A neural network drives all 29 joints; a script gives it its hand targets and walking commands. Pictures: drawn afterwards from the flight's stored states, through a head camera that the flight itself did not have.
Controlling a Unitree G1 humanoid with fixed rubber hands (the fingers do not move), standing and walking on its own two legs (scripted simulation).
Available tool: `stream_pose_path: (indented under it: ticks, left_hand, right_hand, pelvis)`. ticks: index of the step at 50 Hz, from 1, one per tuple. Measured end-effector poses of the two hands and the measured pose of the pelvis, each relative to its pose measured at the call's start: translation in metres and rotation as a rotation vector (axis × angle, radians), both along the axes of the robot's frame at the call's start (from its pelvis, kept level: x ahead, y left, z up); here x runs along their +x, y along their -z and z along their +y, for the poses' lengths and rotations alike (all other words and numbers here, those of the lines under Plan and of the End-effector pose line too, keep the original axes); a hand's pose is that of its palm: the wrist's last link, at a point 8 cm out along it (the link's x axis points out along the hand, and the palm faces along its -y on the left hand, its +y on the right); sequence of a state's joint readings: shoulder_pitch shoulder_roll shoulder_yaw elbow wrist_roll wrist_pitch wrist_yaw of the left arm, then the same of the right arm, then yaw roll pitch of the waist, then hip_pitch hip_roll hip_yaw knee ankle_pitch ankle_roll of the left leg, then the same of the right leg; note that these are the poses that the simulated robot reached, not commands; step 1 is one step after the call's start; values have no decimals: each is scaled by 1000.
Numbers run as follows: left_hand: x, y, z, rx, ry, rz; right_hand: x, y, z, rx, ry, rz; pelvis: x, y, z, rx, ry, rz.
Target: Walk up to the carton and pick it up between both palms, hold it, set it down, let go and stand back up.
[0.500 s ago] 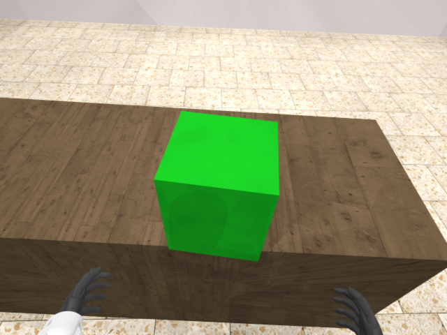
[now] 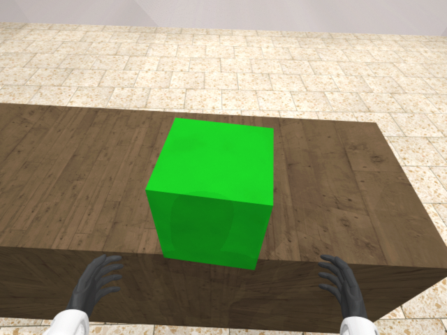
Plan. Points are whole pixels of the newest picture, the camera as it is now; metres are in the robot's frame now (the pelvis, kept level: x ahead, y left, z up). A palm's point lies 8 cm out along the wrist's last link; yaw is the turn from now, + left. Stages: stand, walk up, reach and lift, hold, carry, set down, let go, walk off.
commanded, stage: reach and lift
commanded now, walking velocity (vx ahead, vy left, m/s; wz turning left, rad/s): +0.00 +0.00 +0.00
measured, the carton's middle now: (216, 195) +0.40 +0.02 -0.01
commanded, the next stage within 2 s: none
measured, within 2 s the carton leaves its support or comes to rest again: neither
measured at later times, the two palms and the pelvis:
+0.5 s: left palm (82, 291) +0.19 +0.24 +0.00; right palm (336, 294) +0.19 -0.19 -0.01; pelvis +0.02 +0.02 +0.00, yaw +0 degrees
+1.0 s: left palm (109, 222) +0.29 +0.21 +0.05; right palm (344, 243) +0.26 -0.20 +0.05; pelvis +0.04 +0.01 +0.01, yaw +0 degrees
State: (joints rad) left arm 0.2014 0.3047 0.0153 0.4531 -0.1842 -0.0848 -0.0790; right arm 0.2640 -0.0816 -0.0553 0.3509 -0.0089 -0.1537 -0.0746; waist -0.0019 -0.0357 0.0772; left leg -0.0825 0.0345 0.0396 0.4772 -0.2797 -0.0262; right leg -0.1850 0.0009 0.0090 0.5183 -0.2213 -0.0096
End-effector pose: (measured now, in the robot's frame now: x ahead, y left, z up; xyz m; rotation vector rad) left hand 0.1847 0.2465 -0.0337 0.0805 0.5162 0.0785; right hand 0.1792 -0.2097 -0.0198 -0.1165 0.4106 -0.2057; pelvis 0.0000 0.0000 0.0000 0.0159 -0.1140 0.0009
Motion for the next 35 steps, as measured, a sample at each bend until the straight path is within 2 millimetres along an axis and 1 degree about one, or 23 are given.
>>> stream_pose_path:
  ticks: [3, 8, 11, 15, 18, 23, 28, 32, 35]
  left_hand:
    - [10, -3, 2, -8, 3, -44]
    - [21, -19, 9, 5, 6, -144]
    - [19, -22, 14, 15, 6, -164]
    - [8, -23, 17, 23, 15, -163]
    - [4, -23, 12, 18, 32, -173]
    - [7, -27, -1, -9, 51, -203]
    - [18, -33, -3, -20, 29, -212]
    - [35, -39, -5, -32, 14, -203]
    - [50, -48, -10, -46, 16, -205]
  right_hand:
    - [5, -3, 7, 15, 12, -10]
    - [13, -8, 14, 44, 34, -68]
    - [15, -9, 18, 60, 45, -97]
    - [15, -10, 22, 81, 60, -132]
    - [16, -12, 23, 85, 62, -149]
    - [15, -13, 23, 89, 58, -155]
    - [19, -14, 24, 102, 56, -135]
    - [27, -22, 25, 111, 49, -132]
    - [36, -31, 25, 113, 41, -137]
  pelvis:
    - [5, -1, 4, -5, 0, 7]
    - [14, -2, 12, -15, -1, 20]
    - [18, -3, 16, -21, -1, 26]
    - [20, -4, 20, -27, -1, 30]
    - [20, -4, 22, -29, -1, 30]
    - [19, -4, 22, -28, -1, 28]
    - [19, -4, 21, -28, -1, 29]
    - [21, -5, 20, -27, -1, 34]
    - [24, -5, 19, -26, -1, 41]
